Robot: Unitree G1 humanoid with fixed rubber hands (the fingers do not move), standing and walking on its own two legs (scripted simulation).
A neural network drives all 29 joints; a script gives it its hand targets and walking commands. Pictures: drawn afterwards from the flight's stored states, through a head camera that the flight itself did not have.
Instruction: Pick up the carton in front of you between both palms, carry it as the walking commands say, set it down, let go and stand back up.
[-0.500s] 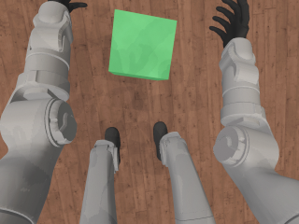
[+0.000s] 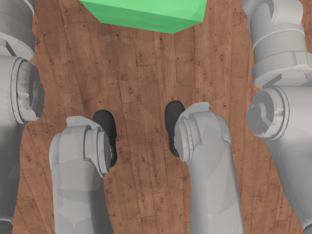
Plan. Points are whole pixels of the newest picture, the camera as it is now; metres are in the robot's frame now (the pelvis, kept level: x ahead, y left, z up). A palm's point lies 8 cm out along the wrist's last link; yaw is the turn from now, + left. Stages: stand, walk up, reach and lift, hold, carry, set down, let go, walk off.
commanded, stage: reach and lift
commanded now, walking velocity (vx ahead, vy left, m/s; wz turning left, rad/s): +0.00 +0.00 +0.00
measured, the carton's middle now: out of the picture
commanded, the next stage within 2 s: none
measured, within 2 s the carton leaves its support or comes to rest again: leaves its support in 1.08 s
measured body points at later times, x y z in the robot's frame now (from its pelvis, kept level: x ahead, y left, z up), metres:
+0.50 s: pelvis +0.01 +0.00 -0.04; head +0.40 +0.00 +0.18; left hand +0.62 +0.13 -0.22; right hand +0.57 -0.21 -0.22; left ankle +0.11 +0.12 -0.37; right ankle +0.12 -0.13 -0.37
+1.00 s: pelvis +0.01 +0.00 -0.04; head +0.39 +0.00 +0.18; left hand +0.61 +0.12 -0.22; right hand +0.57 -0.19 -0.21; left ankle +0.11 +0.12 -0.37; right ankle +0.12 -0.13 -0.37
